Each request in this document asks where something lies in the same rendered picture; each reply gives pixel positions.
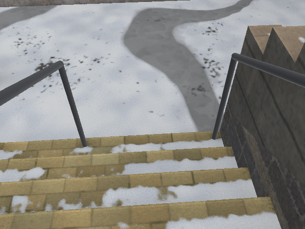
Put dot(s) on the stairs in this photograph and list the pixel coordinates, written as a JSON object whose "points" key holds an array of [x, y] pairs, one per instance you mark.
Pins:
{"points": [[160, 181]]}

